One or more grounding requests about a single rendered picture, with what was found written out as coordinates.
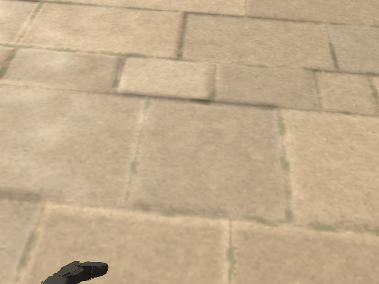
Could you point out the left robot hand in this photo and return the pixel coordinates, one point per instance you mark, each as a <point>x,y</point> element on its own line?
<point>76,272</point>

